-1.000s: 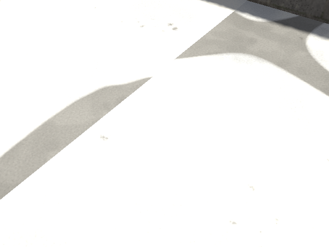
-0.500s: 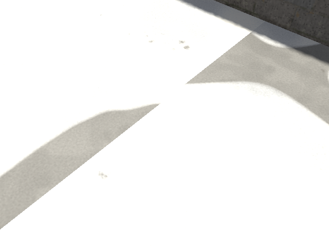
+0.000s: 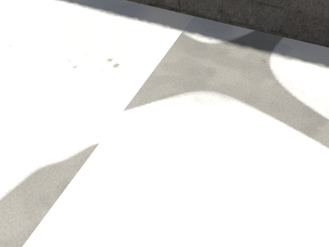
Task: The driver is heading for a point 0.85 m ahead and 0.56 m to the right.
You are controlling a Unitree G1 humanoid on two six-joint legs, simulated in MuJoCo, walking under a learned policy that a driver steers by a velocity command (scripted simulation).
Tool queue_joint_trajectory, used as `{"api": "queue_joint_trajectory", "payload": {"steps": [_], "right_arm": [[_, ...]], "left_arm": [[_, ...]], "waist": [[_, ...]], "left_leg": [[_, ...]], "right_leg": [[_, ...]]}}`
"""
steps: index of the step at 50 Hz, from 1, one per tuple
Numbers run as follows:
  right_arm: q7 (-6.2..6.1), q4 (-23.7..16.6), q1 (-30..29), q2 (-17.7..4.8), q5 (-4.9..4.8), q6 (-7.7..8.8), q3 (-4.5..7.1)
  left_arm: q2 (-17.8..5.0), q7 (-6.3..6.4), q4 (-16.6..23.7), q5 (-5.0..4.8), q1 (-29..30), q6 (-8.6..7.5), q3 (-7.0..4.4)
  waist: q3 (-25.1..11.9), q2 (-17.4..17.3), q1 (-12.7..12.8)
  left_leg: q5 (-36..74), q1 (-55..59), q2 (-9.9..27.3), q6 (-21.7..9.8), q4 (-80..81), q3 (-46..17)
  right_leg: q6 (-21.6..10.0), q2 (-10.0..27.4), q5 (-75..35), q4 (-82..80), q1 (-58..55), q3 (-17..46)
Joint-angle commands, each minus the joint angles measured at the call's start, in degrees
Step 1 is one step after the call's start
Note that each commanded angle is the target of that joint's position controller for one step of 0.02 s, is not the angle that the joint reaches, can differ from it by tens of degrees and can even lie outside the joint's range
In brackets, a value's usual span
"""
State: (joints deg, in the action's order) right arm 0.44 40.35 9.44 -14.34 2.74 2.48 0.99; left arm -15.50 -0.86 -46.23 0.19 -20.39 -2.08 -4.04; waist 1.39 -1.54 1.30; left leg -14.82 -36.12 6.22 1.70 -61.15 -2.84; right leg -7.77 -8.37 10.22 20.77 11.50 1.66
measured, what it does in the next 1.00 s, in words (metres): walks ahead, turning right: left foot, then right foot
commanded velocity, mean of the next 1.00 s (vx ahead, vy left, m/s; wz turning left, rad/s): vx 0.50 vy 0.00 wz -0.59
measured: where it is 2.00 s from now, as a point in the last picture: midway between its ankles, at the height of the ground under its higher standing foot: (274, 161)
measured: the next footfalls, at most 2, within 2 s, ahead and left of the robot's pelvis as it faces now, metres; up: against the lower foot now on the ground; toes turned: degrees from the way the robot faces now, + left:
left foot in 0.28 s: +0.34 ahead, +0.13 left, +0.00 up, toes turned -12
right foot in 0.80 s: +0.52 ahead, -0.18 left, +0.00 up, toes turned -32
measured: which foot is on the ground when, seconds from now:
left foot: up 0.00-0.26, down 0.28-0.82, up 0.84-1.00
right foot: down 0.00-0.28, up 0.30-0.78, down 0.80-1.00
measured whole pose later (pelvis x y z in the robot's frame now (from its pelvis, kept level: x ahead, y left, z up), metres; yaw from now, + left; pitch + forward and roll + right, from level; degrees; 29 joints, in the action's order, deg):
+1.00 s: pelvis +0.50 -0.11 +0.00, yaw -36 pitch +1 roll +0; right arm 0.7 41.2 12.3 -15.5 2.6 1.9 1.7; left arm -16.0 -0.7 -43.4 0.3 -17.3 -1.2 -3.5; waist 3.0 -1.3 -0.1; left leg -18.8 -31.5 6.9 1.9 -64.4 -1.0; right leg -7.5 -7.7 10.6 23.9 14.0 1.0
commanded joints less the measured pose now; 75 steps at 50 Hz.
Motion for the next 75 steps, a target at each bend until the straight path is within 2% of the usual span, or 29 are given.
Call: {"api": "queue_joint_trajectory", "payload": {"steps": [1,8,12,13,14,15,16,17,18,20,24,34,38,40,41,42,44,46,50,60,63,65,66,67,68,69,70,72,75], "right_arm": [[0.14,-3.4,-1.2,-4.1,-0.04,-0.39,0.88],[0.77,-6.9,-12.5,-4.5,-1.08,0.89,0.39],[0.07,-4.6,-1.8,-7.6,-1.32,1.99,1.58],[-0.62,-2.7,5.6,-9.5,-0.75,2.77,2.43],[-1.72,-2.4,15.3,-14.1,0.48,3.16,3.49],[-2.05,-2.9,14.1,-18.9,0.95,2.33,4.53],[-1.87,-3.0,11.1,-14.1,-0.03,1.61,4.16],[-1.67,-3.4,8.0,-9.1,-0.56,1.50,2.96],[-1.39,-2.9,6.1,-6.8,-0.69,1.54,2.31],[-1.40,-1.5,6.5,-5.7,-1.12,2.12,1.94],[-0.62,0.6,8.9,-6.6,-1.88,3.72,2.49],[-0.95,5.0,14.1,-9.0,-1.61,2.82,3.53],[-1.63,6.7,15.7,-12.0,-1.45,1.24,4.06],[-1.73,5.7,15.0,-12.0,-1.48,0.57,3.82],[-0.70,1.5,16.6,-5.5,-1.91,0.83,2.24],[-0.32,-1.0,11.9,-8.1,-1.18,1.23,2.88],[-0.08,-2.3,5.9,-7.5,-1.85,2.16,2.31],[-0.17,-0.9,8.6,-7.1,-0.51,1.21,2.22],[0.50,-0.7,8.1,-5.8,0.17,-1.47,2.04],[1.15,-6.7,-12.3,-5.5,-0.98,-0.24,1.21],[0.87,-6.4,-9.0,-7.0,-1.26,0.41,1.59],[-0.27,-3.1,2.5,-9.2,-1.13,1.18,2.74],[-1.15,-1.9,10.7,-12.5,-0.22,1.92,3.70],[-1.99,-2.5,15.9,-17.4,1.05,1.77,4.70],[-1.74,-2.4,12.5,-17.4,0.08,1.02,4.99],[-1.52,-3.2,8.2,-11.6,-0.51,0.63,3.86],[-1.25,-3.0,5.8,-7.8,-0.93,0.66,2.95],[-1.28,-1.6,5.2,-6.2,-1.01,1.18,2.34],[-0.52,0.5,7.5,-6.6,-1.78,2.88,2.63]], "left_arm": [[-8.3,0.17,3.2,-0.18,-1.7,-1.12,-2.02],[-9.6,0.68,2.9,0.64,-6.9,-0.73,-2.49],[-11.4,0.99,4.7,0.97,-1.6,-0.98,-2.80],[-10.3,0.57,4.6,0.58,-1.1,-1.37,-2.44],[-6.0,0.15,6.2,0.01,-1.6,-1.90,-1.13],[-2.4,0.20,8.0,-1.21,-8.5,-1.80,-0.36],[-7.3,0.73,5.9,0.80,-6.9,-0.78,-0.77],[-8.1,0.22,5.9,1.32,-2.4,-0.42,-1.05],[-7.1,-0.39,6.3,1.34,0.1,-0.21,-0.88],[-6.0,-1.53,6.0,2.10,0.3,1.04,-0.73],[-4.6,-2.55,7.7,2.13,4.2,2.25,-0.28],[-2.3,-4.29,13.5,1.91,21.3,1.76,1.43],[-3.8,-3.22,13.0,2.65,16.9,1.63,0.57],[-7.6,-1.74,7.5,3.44,-0.9,0.78,-1.53],[-14.7,-0.74,7.7,2.97,-3.0,0.89,-3.36],[-16.4,-0.32,9.4,0.84,-3.7,1.30,-3.86],[-12.4,0.65,6.9,0.36,-0.8,1.36,-2.92],[-8.6,0.85,7.0,0.01,4.0,0.71,-1.68],[-8.5,0.31,6.2,-0.01,3.1,-0.83,-1.51],[-9.9,0.89,3.1,0.51,-7.2,-1.04,-2.07],[-11.1,1.43,3.6,0.71,-4.6,-0.98,-2.33],[-11.7,1.02,3.9,0.56,-1.8,-1.29,-2.34],[-9.3,0.46,4.4,0.05,-1.9,-1.74,-1.63],[-3.7,0.48,6.4,-1.37,-4.9,-1.98,-0.31],[-6.5,0.66,6.8,0.09,-8.0,-1.57,-0.46],[-8.3,0.81,4.9,1.22,-5.7,-0.68,-0.82],[-8.0,0.13,4.8,1.50,-2.0,-0.34,-0.71],[-6.4,-0.92,5.1,2.03,0.0,0.65,-0.56],[-5.2,-1.99,5.8,2.05,1.8,1.92,-0.17]], "waist": [[0.0,3.8,-0.4],[0.1,5.5,4.5],[-2.5,6.1,-1.8],[-6.4,2.6,-5.5],[-15.5,-4.5,-9.0],[-19.8,-17.9,-4.1],[-14.0,-8.9,-3.6],[-7.2,-2.4,-3.6],[-3.5,-0.8,-2.8],[-1.3,-5.2,-1.6],[-1.0,-4.6,-0.9],[3.8,-3.3,-4.3],[-0.5,-4.6,-1.7],[-11.0,-0.1,6.3],[-17.4,13.3,4.3],[-21.6,12.0,5.6],[-7.0,4.1,3.1],[-2.7,2.4,-2.1],[-3.0,3.1,-3.3],[1.1,5.0,4.0],[0.7,6.0,1.4],[-3.7,4.1,-4.4],[-10.0,-0.6,-8.0],[-17.5,-10.8,-7.8],[-18.0,-16.2,-3.9],[-9.6,-6.4,-2.8],[-4.2,-1.1,-2.8],[-0.7,-4.0,-1.5],[-0.7,-4.6,-0.9]], "left_leg": [[7.3,-1.6,-0.4,1.5,8.1,2.0],[13.0,-0.6,-4.1,0.9,23.8,1.9],[5.6,18.5,-7.5,-2.0,31.4,1.7],[5.5,29.3,-5.9,-3.7,34.4,0.2],[-8.3,42.3,7.7,-6.7,36.9,-13.4],[-12.9,52.5,20.5,-13.3,44.8,-40.8],[-20.7,46.8,19.2,-14.1,45.8,-42.8],[-18.5,39.5,16.1,-12.7,46.3,-32.7],[-9.7,34.2,12.9,-11.2,47.2,-23.7],[2.1,29.3,8.6,-9.2,48.9,-12.3],[14.0,29.5,8.8,-10.5,51.3,-3.8],[22.4,34.9,8.7,-8.4,51.3,11.1],[52.2,40.7,9.5,-7.0,35.7,15.6],[43.6,29.5,7.7,-4.9,9.7,17.4],[2.2,6.5,0.8,-1.8,-10.5,17.3],[-16.8,-4.1,-6.8,-0.5,-20.7,6.0],[-5.7,-7.8,-1.1,-1.4,-15.7,1.8],[-4.5,0.0,1.1,-0.8,-7.7,1.4],[-1.4,2.7,0.6,1.1,-1.0,2.6],[12.8,-1.9,-3.6,0.8,22.9,1.9],[9.2,8.2,-5.4,-1.0,28.6,1.2],[6.2,25.4,-7.8,-3.0,33.1,2.6],[0.1,38.1,-0.6,-5.4,35.2,-4.4],[-12.5,51.9,15.3,-9.3,40.0,-26.4],[-15.6,49.7,19.8,-13.2,46.0,-44.1],[-19.4,42.1,17.9,-12.8,46.0,-37.0],[-14.9,35.4,14.6,-11.8,46.8,-27.5],[-1.4,29.2,10.0,-9.8,48.8,-14.6],[12.7,28.6,9.1,-10.3,50.2,-6.2]], "right_leg": [[-7.5,13.5,-12.6,-9.4,0.5,13.8],[-5.5,14.3,-18.3,-3.3,-7.4,17.8],[-1.7,14.1,-24.2,5.3,-3.3,20.7],[-0.2,10.3,-24.2,15.7,-0.2,17.7],[1.4,6.5,-11.1,32.4,5.8,12.0],[3.2,-1.8,23.3,46.1,22.7,5.3],[2.6,4.0,19.6,51.7,28.7,5.1],[2.7,6.3,13.7,51.3,28.1,4.7],[3.3,8.0,10.2,48.7,26.6,4.1],[4.5,10.0,8.2,46.1,23.9,3.1],[5.7,10.8,3.5,45.0,27.0,2.4],[3.7,11.5,-6.1,19.7,25.0,-5.7],[-0.7,5.1,5.1,14.8,14.6,-10.2],[-4.5,4.2,5.5,9.2,-9.4,-5.3],[-10.7,21.9,14.2,6.1,-27.4,22.1],[-15.2,28.8,7.1,-2.8,-31.0,44.7],[-11.8,24.5,-8.0,-3.2,-18.7,26.7],[-8.2,18.4,-16.8,-4.6,-6.7,18.0],[-8.5,14.8,-17.5,-7.6,-0.6,14.4],[-6.0,14.8,-18.9,-4.5,-8.9,18.9],[-3.3,15.5,-22.0,-1.1,-7.4,21.2],[-0.7,12.0,-29.6,10.3,-3.2,19.5],[0.9,7.9,-23.0,24.4,2.2,15.6],[3.0,0.5,6.6,41.7,16.3,8.2],[2.9,0.6,20.9,49.1,24.5,6.0],[2.7,5.1,15.8,52.1,26.2,6.2],[3.1,6.8,11.6,50.3,25.1,5.1],[4.0,9.5,9.1,46.2,22.7,3.9],[4.6,10.1,6.0,45.7,23.4,2.9]]}}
